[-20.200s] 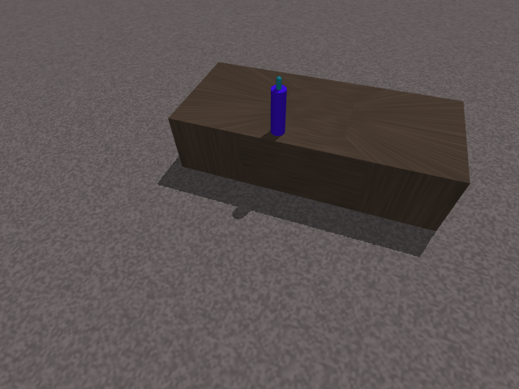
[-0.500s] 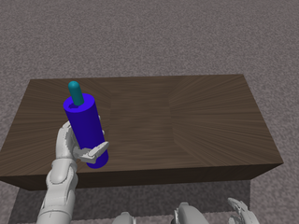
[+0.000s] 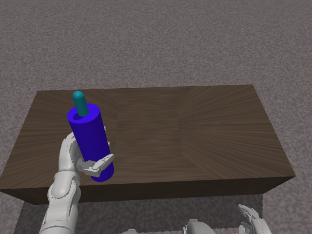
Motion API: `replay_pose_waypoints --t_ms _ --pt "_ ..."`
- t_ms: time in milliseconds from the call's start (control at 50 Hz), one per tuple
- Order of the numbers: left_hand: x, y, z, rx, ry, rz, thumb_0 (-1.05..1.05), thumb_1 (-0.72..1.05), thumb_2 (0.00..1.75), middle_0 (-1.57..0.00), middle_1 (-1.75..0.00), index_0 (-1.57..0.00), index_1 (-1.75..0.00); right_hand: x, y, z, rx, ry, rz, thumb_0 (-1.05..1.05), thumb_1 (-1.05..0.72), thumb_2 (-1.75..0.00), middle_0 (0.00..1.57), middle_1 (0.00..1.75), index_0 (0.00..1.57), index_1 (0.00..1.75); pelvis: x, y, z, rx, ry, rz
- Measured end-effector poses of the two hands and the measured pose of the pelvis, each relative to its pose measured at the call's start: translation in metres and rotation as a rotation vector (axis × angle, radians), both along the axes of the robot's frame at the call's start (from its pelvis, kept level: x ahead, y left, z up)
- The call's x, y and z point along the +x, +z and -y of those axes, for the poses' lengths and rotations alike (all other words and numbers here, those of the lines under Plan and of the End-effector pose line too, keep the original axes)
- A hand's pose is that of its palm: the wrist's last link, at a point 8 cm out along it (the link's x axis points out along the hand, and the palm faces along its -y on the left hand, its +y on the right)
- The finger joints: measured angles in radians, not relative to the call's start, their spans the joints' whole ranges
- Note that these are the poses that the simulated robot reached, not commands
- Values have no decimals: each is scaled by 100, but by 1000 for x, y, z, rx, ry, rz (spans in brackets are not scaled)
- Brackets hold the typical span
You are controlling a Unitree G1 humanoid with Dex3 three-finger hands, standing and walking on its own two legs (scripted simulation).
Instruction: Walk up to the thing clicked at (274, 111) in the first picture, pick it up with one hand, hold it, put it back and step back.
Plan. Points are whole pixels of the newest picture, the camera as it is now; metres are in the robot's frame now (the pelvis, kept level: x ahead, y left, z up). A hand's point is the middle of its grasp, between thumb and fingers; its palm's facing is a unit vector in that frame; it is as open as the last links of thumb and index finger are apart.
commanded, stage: hold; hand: left
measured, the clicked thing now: (92, 139) +0.34 +0.16 +0.06
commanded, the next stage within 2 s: none
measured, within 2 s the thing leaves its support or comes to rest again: neither
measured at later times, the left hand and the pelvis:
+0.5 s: hand (95, 150) +0.32 +0.16 +0.04, palm faces +0.02 -1.00 -0.01, open 9.6 cm; pelvis +0.00 +0.00 +0.01, yaw +0 degrees
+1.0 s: hand (93, 153) +0.31 +0.16 +0.04, palm faces +0.02 -1.00 -0.02, open 9.6 cm; pelvis +0.00 +0.00 +0.01, yaw +0 degrees
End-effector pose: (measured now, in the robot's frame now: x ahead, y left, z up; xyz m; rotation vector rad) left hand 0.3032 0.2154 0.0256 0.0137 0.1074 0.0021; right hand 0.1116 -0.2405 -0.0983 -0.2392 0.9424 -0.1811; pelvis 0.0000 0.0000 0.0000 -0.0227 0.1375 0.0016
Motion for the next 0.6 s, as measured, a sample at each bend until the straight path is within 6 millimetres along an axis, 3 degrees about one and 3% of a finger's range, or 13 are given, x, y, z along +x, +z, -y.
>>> replay_pose_waypoints --t_ms 600 --pt "-8 15 -1 2 24 10 4 -28 111 -79 -107 -69 -103 6 13 -3 4 10 41 1 -91 -90 20 30 20 30 2 10 -1 1 1 46"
